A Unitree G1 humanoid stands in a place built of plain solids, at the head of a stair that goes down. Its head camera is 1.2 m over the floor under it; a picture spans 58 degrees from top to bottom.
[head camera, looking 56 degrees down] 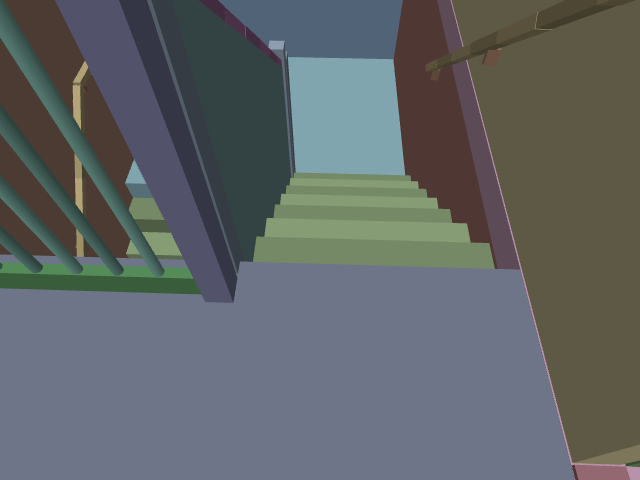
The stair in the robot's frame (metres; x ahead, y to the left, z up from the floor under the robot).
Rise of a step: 0.18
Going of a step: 0.22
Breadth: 0.90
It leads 2 degrees to the right of straight ahead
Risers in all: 8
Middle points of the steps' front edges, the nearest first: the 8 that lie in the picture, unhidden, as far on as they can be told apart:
0.71 -0.19 0.00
0.93 -0.20 -0.18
1.16 -0.21 -0.36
1.38 -0.22 -0.54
1.61 -0.22 -0.73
1.83 -0.23 -0.91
2.06 -0.24 -1.09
2.28 -0.25 -1.27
